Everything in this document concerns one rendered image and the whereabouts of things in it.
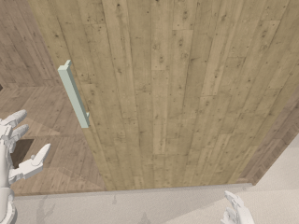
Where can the handle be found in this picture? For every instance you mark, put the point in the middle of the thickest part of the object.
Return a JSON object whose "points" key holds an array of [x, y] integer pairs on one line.
{"points": [[73, 94]]}

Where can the wardrobe door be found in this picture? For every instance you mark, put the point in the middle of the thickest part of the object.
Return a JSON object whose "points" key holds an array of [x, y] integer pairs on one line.
{"points": [[180, 92], [282, 124]]}

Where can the robot left hand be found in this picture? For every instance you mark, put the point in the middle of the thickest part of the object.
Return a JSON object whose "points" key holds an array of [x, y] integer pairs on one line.
{"points": [[8, 139]]}

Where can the robot left forearm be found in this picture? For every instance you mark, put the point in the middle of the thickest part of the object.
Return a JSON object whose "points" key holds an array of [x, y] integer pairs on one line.
{"points": [[8, 210]]}

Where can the robot right hand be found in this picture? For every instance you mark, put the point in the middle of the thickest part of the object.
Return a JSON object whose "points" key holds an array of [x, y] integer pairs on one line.
{"points": [[240, 214]]}

